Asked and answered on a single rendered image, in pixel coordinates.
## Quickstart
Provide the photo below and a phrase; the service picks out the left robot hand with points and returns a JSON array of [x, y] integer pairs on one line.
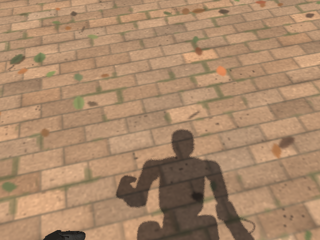
[[65, 235]]

